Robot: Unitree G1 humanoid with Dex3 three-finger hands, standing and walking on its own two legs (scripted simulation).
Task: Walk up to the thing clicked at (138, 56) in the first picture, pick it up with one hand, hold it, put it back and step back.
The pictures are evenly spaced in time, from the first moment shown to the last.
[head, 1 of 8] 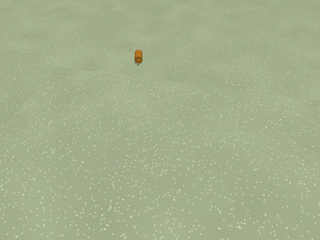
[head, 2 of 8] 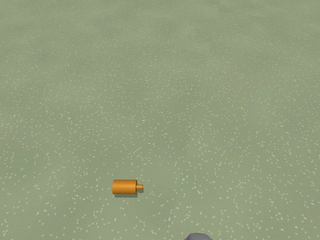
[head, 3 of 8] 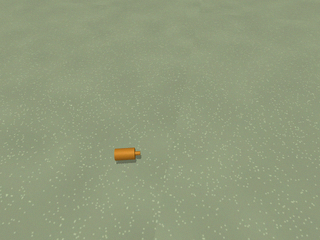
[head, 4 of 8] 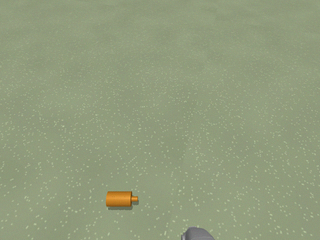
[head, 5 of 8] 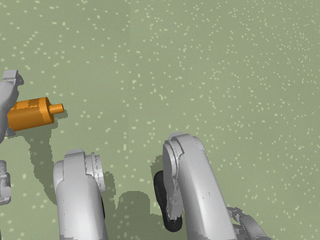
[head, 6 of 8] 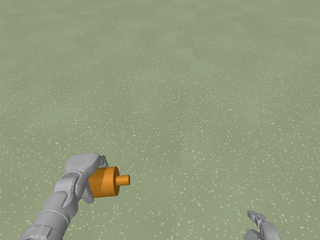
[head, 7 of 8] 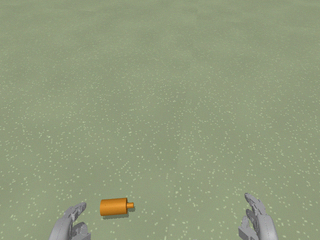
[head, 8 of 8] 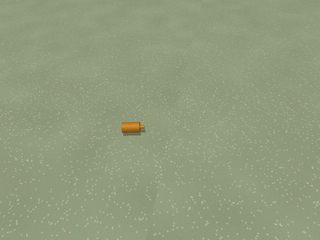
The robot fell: no
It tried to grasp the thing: yes
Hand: left
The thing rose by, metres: 0.66
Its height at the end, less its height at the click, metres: +0.00
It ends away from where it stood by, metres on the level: 0.00
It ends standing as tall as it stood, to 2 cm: yes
